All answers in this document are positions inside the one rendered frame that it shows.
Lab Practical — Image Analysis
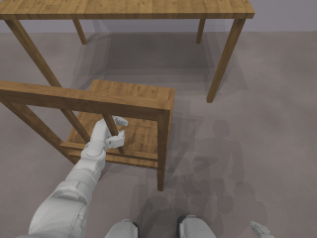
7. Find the robot right hand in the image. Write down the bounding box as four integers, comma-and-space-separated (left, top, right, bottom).
250, 221, 274, 238

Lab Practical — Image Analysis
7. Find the robot left hand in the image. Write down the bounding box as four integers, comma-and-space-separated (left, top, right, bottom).
90, 115, 129, 149

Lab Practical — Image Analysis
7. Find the chair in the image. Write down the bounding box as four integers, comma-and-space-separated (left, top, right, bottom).
0, 79, 175, 191

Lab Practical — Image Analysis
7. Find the right robot foot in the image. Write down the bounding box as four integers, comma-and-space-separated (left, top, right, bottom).
176, 215, 186, 238

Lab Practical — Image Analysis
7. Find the left robot upper arm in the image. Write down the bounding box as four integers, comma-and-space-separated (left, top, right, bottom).
16, 196, 89, 238

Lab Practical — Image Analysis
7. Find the right robot thigh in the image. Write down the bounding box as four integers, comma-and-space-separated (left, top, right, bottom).
179, 217, 216, 238

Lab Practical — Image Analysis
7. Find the table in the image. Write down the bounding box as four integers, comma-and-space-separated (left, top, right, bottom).
0, 0, 255, 103

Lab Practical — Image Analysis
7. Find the left robot forearm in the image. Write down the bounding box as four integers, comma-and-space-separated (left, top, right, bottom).
28, 140, 107, 235

